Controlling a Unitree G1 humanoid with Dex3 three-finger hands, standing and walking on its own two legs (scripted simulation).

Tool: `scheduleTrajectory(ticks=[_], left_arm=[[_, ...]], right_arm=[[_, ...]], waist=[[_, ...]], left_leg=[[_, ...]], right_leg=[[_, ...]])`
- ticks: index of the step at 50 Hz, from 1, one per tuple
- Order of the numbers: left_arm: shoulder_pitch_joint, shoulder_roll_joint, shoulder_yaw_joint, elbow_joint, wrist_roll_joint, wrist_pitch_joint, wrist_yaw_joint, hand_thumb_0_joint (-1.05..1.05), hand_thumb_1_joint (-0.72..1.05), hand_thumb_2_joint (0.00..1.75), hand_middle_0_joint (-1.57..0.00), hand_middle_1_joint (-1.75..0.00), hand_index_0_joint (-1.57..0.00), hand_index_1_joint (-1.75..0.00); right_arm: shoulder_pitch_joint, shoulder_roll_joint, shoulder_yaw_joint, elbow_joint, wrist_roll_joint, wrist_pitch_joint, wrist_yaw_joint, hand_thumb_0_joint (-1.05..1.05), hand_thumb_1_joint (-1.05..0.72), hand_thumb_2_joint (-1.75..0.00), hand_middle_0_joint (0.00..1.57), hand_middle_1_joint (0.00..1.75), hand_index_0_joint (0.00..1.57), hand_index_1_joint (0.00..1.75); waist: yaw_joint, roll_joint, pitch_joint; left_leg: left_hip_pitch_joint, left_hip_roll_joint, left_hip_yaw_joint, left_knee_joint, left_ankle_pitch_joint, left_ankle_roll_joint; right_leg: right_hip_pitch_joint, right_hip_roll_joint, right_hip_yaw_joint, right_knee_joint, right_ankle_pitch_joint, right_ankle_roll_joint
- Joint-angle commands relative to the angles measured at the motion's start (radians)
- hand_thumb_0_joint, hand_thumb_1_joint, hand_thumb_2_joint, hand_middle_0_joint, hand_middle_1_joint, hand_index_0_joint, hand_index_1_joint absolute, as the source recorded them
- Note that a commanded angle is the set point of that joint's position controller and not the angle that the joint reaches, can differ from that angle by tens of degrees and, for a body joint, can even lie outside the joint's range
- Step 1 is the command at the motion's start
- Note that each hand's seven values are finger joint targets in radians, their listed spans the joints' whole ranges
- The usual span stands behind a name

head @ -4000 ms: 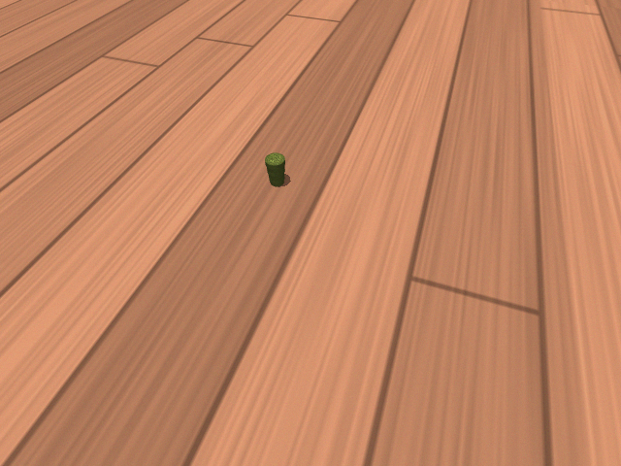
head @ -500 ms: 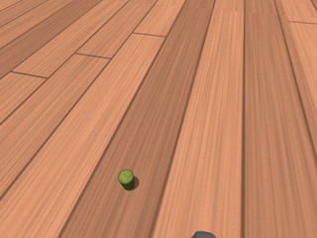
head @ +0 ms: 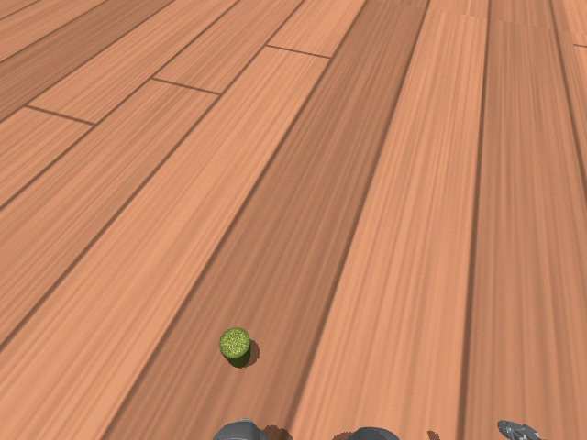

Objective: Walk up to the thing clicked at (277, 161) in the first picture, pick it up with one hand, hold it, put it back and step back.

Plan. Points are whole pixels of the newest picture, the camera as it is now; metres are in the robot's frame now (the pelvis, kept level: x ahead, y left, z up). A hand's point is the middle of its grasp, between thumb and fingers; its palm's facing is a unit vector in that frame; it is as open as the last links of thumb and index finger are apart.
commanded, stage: walk up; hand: left
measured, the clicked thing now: (237, 350) +0.45 +0.20 -0.68
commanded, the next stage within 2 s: stand in 1.48 s
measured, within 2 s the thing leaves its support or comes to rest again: neither
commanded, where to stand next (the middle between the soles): +0.10 +0.00 m, yaw +0 degrees
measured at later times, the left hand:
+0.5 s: hand out of the picture +0.14 +0.26 -0.13, palm faces -0.03 -0.93 -0.37, open 7.4 cm
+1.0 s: hand (131, 434) +0.15 +0.26 -0.13, palm faces -0.01 -0.94 -0.35, open 7.4 cm
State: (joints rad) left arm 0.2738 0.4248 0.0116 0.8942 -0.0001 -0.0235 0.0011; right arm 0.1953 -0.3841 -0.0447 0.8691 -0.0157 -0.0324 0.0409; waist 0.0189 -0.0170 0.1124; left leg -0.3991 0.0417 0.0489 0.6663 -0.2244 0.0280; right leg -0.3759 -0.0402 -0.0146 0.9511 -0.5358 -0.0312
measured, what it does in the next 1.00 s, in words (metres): shifts its weight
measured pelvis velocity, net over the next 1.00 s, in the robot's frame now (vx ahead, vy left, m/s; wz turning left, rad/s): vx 0.07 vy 0.00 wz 0.00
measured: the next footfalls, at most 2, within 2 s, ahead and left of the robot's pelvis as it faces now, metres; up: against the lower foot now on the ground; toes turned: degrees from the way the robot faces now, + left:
none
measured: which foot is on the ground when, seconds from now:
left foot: down 0.00-1.00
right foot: down 0.00-1.00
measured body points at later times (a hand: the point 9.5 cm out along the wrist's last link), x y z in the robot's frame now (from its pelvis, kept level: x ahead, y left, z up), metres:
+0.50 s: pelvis +0.05 +0.00 +0.01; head +0.07 +0.00 +0.46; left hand +0.14 +0.31 -0.11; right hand +0.13 -0.30 -0.12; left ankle +0.09 +0.12 -0.72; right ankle +0.06 -0.13 -0.72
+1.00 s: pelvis +0.07 +0.00 +0.03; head +0.08 +0.00 +0.48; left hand +0.15 +0.30 -0.10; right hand +0.16 -0.31 -0.10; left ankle +0.09 +0.12 -0.72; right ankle +0.06 -0.13 -0.72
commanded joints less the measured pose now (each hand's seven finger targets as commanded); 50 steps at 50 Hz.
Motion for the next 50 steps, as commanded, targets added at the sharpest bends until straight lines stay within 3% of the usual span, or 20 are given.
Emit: scheduleTrajectory(ticks=[1, 4, 6, 7, 8, 9, 10, 11, 13, 14, 15, 16, 17, 18, 21, 25, 26, 33, 47, 50], left_arm=[[0.117, 0.206, 0.067, -0.011, 0.007, -0.034, 0.003, 0.00, 0.90, 0.90, -0.20, -0.30, -0.20, -0.30], [0.132, 0.168, 0.072, 0.020, 0.017, -0.036, 0.003, 0.00, 0.90, 0.90, -0.20, -0.30, -0.20, -0.30], [0.138, 0.156, 0.078, 0.039, 0.027, -0.042, 0.013, 0.00, 0.90, 0.90, -0.20, -0.30, -0.20, -0.30], [0.122, 0.179, 0.087, 0.035, 0.034, -0.047, 0.018, 0.00, 0.90, 0.90, -0.20, -0.30, -0.20, -0.30], [0.083, 0.236, 0.098, 0.014, 0.046, -0.054, 0.021, 0.00, 0.90, 0.90, -0.20, -0.30, -0.20, -0.30], [-0.001, 0.302, 0.101, -0.007, 0.043, -0.057, 0.022, 0.00, 0.90, 0.90, -0.20, -0.30, -0.20, -0.30], [-0.054, 0.287, 0.097, -0.014, 0.034, -0.058, 0.019, 0.00, 0.90, 0.90, -0.20, -0.30, -0.20, -0.30], [-0.080, 0.254, 0.085, -0.011, 0.024, -0.059, 0.020, 0.00, 0.90, 0.90, -0.20, -0.30, -0.20, -0.30], [-0.094, 0.225, 0.071, 0.004, 0.019, -0.056, 0.017, 0.00, 0.90, 0.90, -0.20, -0.30, -0.20, -0.30], [-0.110, 0.217, 0.064, 0.003, 0.015, -0.052, 0.011, 0.00, 0.90, 0.90, -0.20, -0.30, -0.20, -0.30], [-0.100, 0.187, 0.053, 0.010, 0.007, -0.048, 0.009, 0.00, 0.90, 0.90, -0.20, -0.30, -0.20, -0.30], [-0.091, 0.174, 0.051, 0.021, 0.000, -0.044, 0.010, 0.00, 0.90, 0.90, -0.20, -0.30, -0.20, -0.30], [-0.074, 0.178, 0.048, 0.037, -0.004, -0.040, 0.011, 0.00, 0.90, 0.90, -0.20, -0.30, -0.20, -0.30], [-0.095, 0.182, 0.047, 0.051, -0.001, -0.039, 0.013, 0.00, 0.90, 0.90, -0.20, -0.30, -0.20, -0.30], [-0.136, 0.183, 0.043, 0.077, -0.004, -0.035, 0.013, 0.00, 0.90, 0.90, -0.20, -0.30, -0.20, -0.30], [-0.157, 0.163, 0.029, 0.111, -0.007, -0.027, 0.011, 0.00, 0.90, 0.90, -0.20, -0.30, -0.20, -0.30], [-0.160, 0.158, 0.028, 0.127, -0.008, -0.026, 0.012, 0.00, 0.90, 0.90, -0.20, -0.30, -0.20, -0.30], [-0.233, 0.157, 0.022, 0.173, -0.001, -0.024, 0.006, 0.00, 0.90, 0.90, -0.20, -0.30, -0.20, -0.30], [-0.250, 0.149, 0.032, 0.212, 0.005, -0.022, 0.007, 0.00, 0.90, 0.90, -0.20, -0.30, -0.20, -0.30], [-0.254, 0.147, 0.032, 0.211, 0.007, -0.019, 0.007, 0.00, 0.90, 0.90, -0.20, -0.30, -0.20, -0.30]], right_arm=[[0.019, -0.308, -0.082, -0.057, 0.000, -0.013, -0.026, 0.00, -0.90, -0.90, 0.20, 0.30, 0.20, 0.30], [-0.028, -0.283, -0.066, -0.068, -0.004, -0.001, -0.021, 0.00, -0.90, -0.90, 0.20, 0.30, 0.20, 0.30], [-0.067, -0.239, -0.045, -0.070, 0.005, 0.013, -0.018, 0.00, -0.90, -0.90, 0.20, 0.30, 0.20, 0.30], [-0.042, -0.191, -0.027, -0.064, 0.011, 0.019, -0.019, 0.00, -0.90, -0.90, 0.20, 0.30, 0.20, 0.30], [-0.030, -0.142, -0.013, -0.067, 0.015, 0.023, -0.019, 0.00, -0.90, -0.90, 0.20, 0.30, 0.20, 0.30], [-0.051, -0.156, -0.017, -0.049, 0.010, 0.028, -0.028, 0.00, -0.90, -0.90, 0.20, 0.30, 0.20, 0.30], [-0.056, -0.212, -0.032, -0.022, 0.009, 0.025, -0.032, 0.00, -0.90, -0.90, 0.20, 0.30, 0.20, 0.30], [-0.025, -0.205, -0.028, 0.002, 0.015, 0.016, -0.030, 0.00, -0.90, -0.90, 0.20, 0.30, 0.20, 0.30], [0.002, -0.187, -0.021, 0.045, 0.020, 0.003, -0.033, 0.00, -0.90, -0.90, 0.20, 0.30, 0.20, 0.30], [0.030, -0.185, -0.021, 0.066, 0.019, -0.007, -0.035, 0.00, -0.90, -0.90, 0.20, 0.30, 0.20, 0.30], [0.021, -0.209, -0.025, 0.075, 0.015, -0.012, -0.038, 0.00, -0.90, -0.90, 0.20, 0.30, 0.20, 0.30], [-0.020, -0.232, -0.029, 0.068, 0.016, -0.015, -0.037, 0.00, -0.90, -0.90, 0.20, 0.30, 0.20, 0.30], [-0.061, -0.243, -0.024, 0.069, 0.021, -0.015, -0.033, 0.00, -0.90, -0.90, 0.20, 0.30, 0.20, 0.30], [-0.071, -0.226, -0.017, 0.080, 0.022, -0.012, -0.030, 0.00, -0.90, -0.90, 0.20, 0.30, 0.20, 0.30], [-0.079, -0.216, -0.004, 0.117, 0.021, -0.006, -0.032, 0.00, -0.90, -0.90, 0.20, 0.30, 0.20, 0.30], [-0.115, -0.217, 0.003, 0.151, 0.020, -0.009, -0.034, 0.00, -0.90, -0.90, 0.20, 0.30, 0.20, 0.30], [-0.125, -0.210, 0.006, 0.160, 0.022, -0.008, -0.034, 0.00, -0.90, -0.90, 0.20, 0.30, 0.20, 0.30], [-0.174, -0.196, 0.009, 0.203, 0.019, -0.002, -0.035, 0.00, -0.90, -0.90, 0.20, 0.30, 0.20, 0.30], [-0.189, -0.185, 0.007, 0.230, 0.016, 0.003, -0.038, 0.00, -0.90, -0.90, 0.20, 0.30, 0.20, 0.30], [-0.187, -0.185, 0.007, 0.232, 0.015, 0.006, -0.039, 0.00, -0.90, -0.90, 0.20, 0.30, 0.20, 0.30]], waist=[[-0.015, 0.230, -0.100], [-0.003, 0.213, -0.117], [0.029, 0.155, -0.129], [0.030, 0.060, -0.120], [0.016, -0.097, -0.079], [0.006, -0.151, -0.027], [-0.005, -0.088, 0.001], [-0.023, -0.059, -0.020], [-0.038, -0.113, -0.085], [-0.054, -0.116, -0.138], [-0.044, -0.073, -0.172], [-0.023, -0.030, -0.190], [0.001, -0.007, -0.192], [-0.002, -0.021, -0.164], [-0.012, 0.026, -0.137], [-0.003, 0.070, -0.179], [0.001, 0.065, -0.182], [-0.013, 0.054, -0.146], [-0.018, 0.016, -0.186], [-0.021, 0.023, -0.178]], left_leg=[[0.113, 0.217, -0.306, -0.330, -0.223, 0.192], [0.014, 0.191, -0.235, -0.284, -0.213, 0.169], [-0.077, 0.165, -0.187, -0.191, -0.257, 0.118], [-0.127, 0.125, -0.149, -0.114, -0.313, 0.075], [-0.197, 0.038, -0.083, 0.037, -0.306, 0.012], [-0.161, -0.016, -0.054, 0.142, -0.295, -0.007], [-0.101, 0.019, -0.104, 0.161, -0.265, -0.009], [-0.071, 0.025, -0.103, 0.098, -0.242, -0.005], [0.047, 0.005, -0.059, -0.031, -0.125, 0.002], [0.160, 0.001, -0.056, -0.116, 0.006, 0.004], [0.237, 0.030, -0.111, -0.134, 0.148, 0.012], [0.223, 0.083, -0.183, -0.152, 0.197, 0.035], [0.194, 0.098, -0.194, -0.146, 0.163, 0.056], [0.162, 0.095, -0.184, -0.151, 0.169, 0.049], [0.152, 0.079, -0.167, -0.204, 0.156, 0.027], [0.187, 0.101, -0.186, -0.269, 0.163, 0.033], [0.190, 0.105, -0.188, -0.271, 0.197, 0.030], [0.217, 0.082, -0.157, -0.334, 0.139, 0.007], [0.307, 0.079, -0.121, -0.330, 0.277, -0.002], [0.299, 0.077, -0.120, -0.339, 0.253, -0.005]], right_leg=[[-0.095, -0.031, 0.006, -0.059, 0.052, -0.003], [0.073, 0.011, -0.041, -0.227, 0.139, 0.009], [0.207, 0.033, -0.043, -0.376, 0.241, -0.001], [0.238, -0.008, 0.041, -0.458, 0.189, -0.019], [0.184, -0.171, 0.333, -0.612, -0.016, -0.082], [0.043, -0.329, 0.536, -0.737, -0.192, -0.161], [0.013, -0.322, 0.485, -0.686, -0.056, -0.196], [0.061, -0.269, 0.374, -0.618, 0.143, -0.173], [0.091, -0.195, 0.216, -0.530, 0.406, -0.112], [0.078, -0.176, 0.160, -0.466, 0.540, -0.093], [0.051, -0.141, 0.116, -0.430, 0.576, -0.058], [0.079, -0.087, 0.066, -0.422, 0.485, -0.023], [0.111, -0.063, 0.058, -0.446, 0.364, -0.009], [0.135, -0.064, 0.060, -0.469, 0.325, -0.009], [0.160, -0.079, 0.067, -0.482, 0.378, -0.019], [0.218, -0.064, 0.040, -0.499, 0.379, -0.005], [0.239, -0.067, 0.041, -0.517, 0.392, -0.003], [0.246, -0.086, 0.053, -0.619, 0.383, 0.006], [0.289, -0.097, 0.034, -0.667, 0.506, 0.024], [0.293, -0.099, 0.036, -0.674, 0.494, 0.024]])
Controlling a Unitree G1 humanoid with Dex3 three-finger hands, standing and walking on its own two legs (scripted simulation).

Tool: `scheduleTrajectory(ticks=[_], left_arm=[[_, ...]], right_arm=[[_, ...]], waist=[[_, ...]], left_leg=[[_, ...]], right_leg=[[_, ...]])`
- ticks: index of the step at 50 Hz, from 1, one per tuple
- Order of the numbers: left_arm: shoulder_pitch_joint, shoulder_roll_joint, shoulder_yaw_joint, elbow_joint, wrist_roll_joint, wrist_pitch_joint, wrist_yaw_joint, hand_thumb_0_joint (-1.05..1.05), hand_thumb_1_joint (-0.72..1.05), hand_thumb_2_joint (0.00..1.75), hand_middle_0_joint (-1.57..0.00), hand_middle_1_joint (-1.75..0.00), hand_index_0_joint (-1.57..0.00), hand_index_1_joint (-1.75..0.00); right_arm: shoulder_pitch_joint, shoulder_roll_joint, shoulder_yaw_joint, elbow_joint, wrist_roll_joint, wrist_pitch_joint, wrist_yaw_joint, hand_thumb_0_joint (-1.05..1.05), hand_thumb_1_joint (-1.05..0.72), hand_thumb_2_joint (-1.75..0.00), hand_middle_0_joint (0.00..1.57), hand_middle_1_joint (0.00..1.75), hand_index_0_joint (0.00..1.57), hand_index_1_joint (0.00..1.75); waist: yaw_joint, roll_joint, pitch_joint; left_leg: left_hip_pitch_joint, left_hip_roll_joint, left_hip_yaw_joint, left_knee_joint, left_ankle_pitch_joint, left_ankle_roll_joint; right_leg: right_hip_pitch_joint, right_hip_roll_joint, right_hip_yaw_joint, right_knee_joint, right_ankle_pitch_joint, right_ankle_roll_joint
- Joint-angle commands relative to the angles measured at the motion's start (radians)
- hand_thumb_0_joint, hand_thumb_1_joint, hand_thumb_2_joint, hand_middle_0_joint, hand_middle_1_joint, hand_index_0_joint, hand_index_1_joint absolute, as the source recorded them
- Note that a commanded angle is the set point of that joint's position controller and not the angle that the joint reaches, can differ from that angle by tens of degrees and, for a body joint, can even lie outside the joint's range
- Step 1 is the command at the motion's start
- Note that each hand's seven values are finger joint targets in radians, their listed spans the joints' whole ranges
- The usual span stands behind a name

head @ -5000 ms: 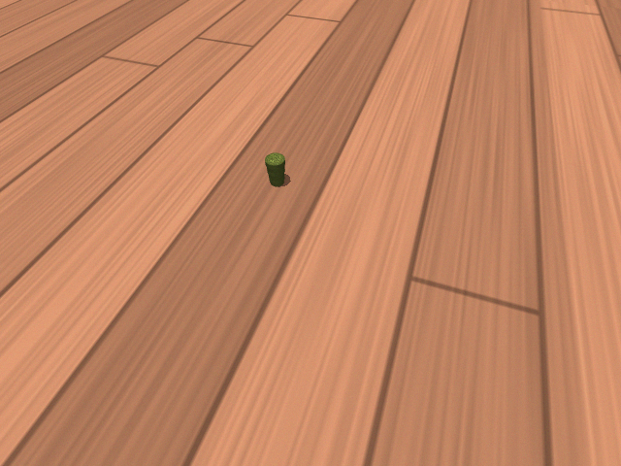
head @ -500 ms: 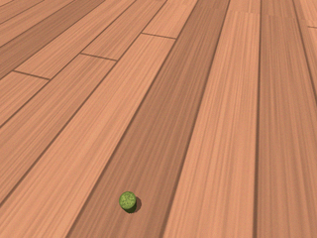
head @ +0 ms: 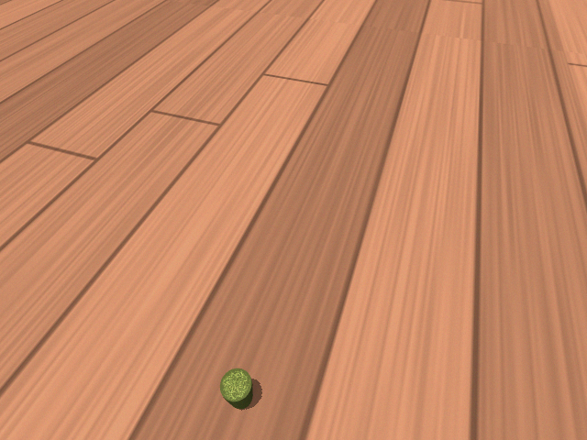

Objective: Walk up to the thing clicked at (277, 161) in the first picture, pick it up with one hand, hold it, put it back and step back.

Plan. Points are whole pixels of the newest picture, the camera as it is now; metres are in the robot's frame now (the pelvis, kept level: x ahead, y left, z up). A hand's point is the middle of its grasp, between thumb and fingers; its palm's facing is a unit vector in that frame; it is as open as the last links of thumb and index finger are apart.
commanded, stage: walk up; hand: left
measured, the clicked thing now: (239, 391) +0.38 +0.20 -0.71
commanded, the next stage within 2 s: stand in 0.48 s
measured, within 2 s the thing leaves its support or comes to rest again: neither
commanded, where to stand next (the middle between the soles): +0.03 +0.00 m, yaw +0 degrees
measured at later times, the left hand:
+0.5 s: hand out of the picture +0.09 +0.26 -0.16, palm faces -0.01 -0.94 -0.34, open 7.4 cm
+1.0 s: hand out of the picture +0.09 +0.25 -0.16, palm faces -0.03 -0.94 -0.34, open 7.4 cm
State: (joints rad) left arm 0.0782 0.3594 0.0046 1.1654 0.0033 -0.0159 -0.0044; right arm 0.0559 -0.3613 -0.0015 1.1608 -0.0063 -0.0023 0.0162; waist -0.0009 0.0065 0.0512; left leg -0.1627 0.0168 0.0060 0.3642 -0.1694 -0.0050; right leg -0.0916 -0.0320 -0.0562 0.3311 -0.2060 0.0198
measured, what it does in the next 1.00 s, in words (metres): stands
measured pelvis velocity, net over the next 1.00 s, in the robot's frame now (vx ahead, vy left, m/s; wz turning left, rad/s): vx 0.01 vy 0.00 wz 0.00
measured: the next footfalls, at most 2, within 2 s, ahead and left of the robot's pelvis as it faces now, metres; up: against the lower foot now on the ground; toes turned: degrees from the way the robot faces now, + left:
none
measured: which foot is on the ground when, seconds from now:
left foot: down 0.00-1.00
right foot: down 0.00-1.00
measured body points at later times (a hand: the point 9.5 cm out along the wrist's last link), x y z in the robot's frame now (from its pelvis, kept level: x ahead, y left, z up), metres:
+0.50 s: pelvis +0.01 +0.00 +0.00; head +0.01 +0.00 +0.45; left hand +0.09 +0.30 -0.13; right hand +0.08 -0.30 -0.13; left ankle +0.02 +0.12 -0.75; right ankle -0.02 -0.13 -0.75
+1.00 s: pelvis +0.01 +0.00 +0.00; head +0.02 -0.01 +0.45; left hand +0.09 +0.30 -0.13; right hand +0.09 -0.30 -0.13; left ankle +0.02 +0.12 -0.75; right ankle -0.02 -0.13 -0.75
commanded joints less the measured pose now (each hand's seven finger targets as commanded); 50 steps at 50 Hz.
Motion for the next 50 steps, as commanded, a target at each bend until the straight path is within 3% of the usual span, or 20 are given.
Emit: scheduleTrajectory(ticks=[1, 19, 23, 25, 32, 34, 50], left_arm=[[-0.055, 0.214, 0.040, -0.062, 0.004, -0.026, 0.013, 0.00, 0.90, 0.90, -0.20, -0.30, -0.20, -0.30], [-0.047, 0.204, 0.048, -0.071, 0.011, -0.020, 0.013, 0.00, 0.90, 0.90, -0.20, -0.30, -0.20, -0.30], [-0.045, 0.200, 0.049, -0.075, 0.011, -0.021, 0.012, 0.00, 0.90, 0.90, -0.20, -0.30, -0.20, -0.30], [-0.037, 0.195, 0.044, -0.073, 0.003, -0.017, 0.015, 0.00, 0.90, 0.90, -0.20, -0.30, -0.20, -0.30], [-0.031, 0.199, 0.041, -0.074, 0.005, -0.017, 0.013, 0.00, 0.90, 0.90, -0.20, -0.30, -0.20, -0.30], [-0.032, 0.199, 0.040, -0.075, 0.004, -0.019, 0.014, 0.00, 0.90, 0.90, -0.20, -0.30, -0.20, -0.30], [-0.025, 0.201, 0.037, -0.080, 0.006, -0.015, 0.012, 0.00, 0.90, 0.90, -0.20, -0.30, -0.20, -0.30]], right_arm=[[-0.050, -0.209, -0.037, -0.060, 0.003, -0.023, -0.016, 0.00, -0.90, -0.90, 0.20, 0.30, 0.20, 0.30], [-0.027, -0.198, -0.038, -0.064, 0.000, -0.022, -0.017, 0.00, -0.90, -0.90, 0.20, 0.30, 0.20, 0.30], [-0.012, -0.191, -0.038, -0.066, 0.000, -0.023, -0.017, 0.00, -0.90, -0.90, 0.20, 0.30, 0.20, 0.30], [-0.040, -0.201, -0.041, -0.075, -0.002, -0.027, -0.023, 0.00, -0.90, -0.90, 0.20, 0.30, 0.20, 0.30], [-0.034, -0.192, -0.035, -0.068, 0.001, -0.030, -0.024, 0.00, -0.90, -0.90, 0.20, 0.30, 0.20, 0.30], [-0.029, -0.195, -0.036, -0.067, 0.000, -0.029, -0.022, 0.00, -0.90, -0.90, 0.20, 0.30, 0.20, 0.30], [-0.032, -0.198, -0.036, -0.066, -0.001, -0.027, -0.021, 0.00, -0.90, -0.90, 0.20, 0.30, 0.20, 0.30]], waist=[[0.001, -0.003, -0.120], [-0.001, -0.002, -0.083], [-0.002, -0.007, -0.096], [0.000, -0.008, -0.079], [-0.003, 0.004, -0.112], [-0.002, -0.016, -0.125], [-0.004, -0.003, -0.092]], left_leg=[[0.071, 0.103, -0.075, -0.037, 0.195, 0.030], [0.032, 0.098, -0.092, -0.073, 0.124, 0.025], [0.033, 0.095, -0.092, -0.070, 0.148, 0.024], [0.040, 0.121, -0.103, -0.077, 0.220, 0.017], [0.071, 0.120, -0.095, -0.084, 0.218, 0.013], [0.080, 0.126, -0.093, -0.073, 0.251, 0.017], [0.055, 0.120, -0.092, -0.091, 0.154, 0.014]], right_leg=[[0.004, -0.108, 0.079, -0.054, 0.156, -0.028], [0.015, -0.097, 0.078, -0.077, 0.082, -0.029], [0.037, -0.098, 0.074, -0.076, 0.098, -0.026], [0.013, -0.113, 0.079, -0.071, 0.142, -0.027], [0.024, -0.115, 0.082, -0.074, 0.146, -0.026], [0.033, -0.121, 0.084, -0.070, 0.192, -0.026], [0.009, -0.118, 0.090, -0.086, 0.106, -0.028]])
